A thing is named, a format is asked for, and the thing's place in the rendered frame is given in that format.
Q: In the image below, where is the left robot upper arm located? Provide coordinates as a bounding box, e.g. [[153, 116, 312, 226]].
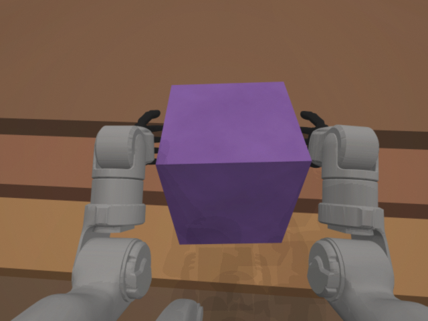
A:
[[11, 237, 152, 321]]

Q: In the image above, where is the robot left thigh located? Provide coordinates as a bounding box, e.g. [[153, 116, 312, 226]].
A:
[[156, 299, 203, 321]]

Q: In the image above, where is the robot left forearm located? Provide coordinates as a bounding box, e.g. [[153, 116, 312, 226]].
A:
[[72, 126, 154, 285]]

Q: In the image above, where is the right robot upper arm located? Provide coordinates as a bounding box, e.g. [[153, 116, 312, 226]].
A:
[[307, 237, 428, 321]]

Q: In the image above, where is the robot left hand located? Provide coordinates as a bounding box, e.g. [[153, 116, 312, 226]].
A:
[[135, 110, 163, 165]]

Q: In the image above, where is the robot right forearm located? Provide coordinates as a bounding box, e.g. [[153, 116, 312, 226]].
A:
[[308, 124, 395, 289]]

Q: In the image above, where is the robot right hand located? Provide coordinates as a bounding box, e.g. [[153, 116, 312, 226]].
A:
[[300, 111, 328, 168]]

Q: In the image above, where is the carton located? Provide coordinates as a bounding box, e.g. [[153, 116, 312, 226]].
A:
[[156, 82, 312, 245]]

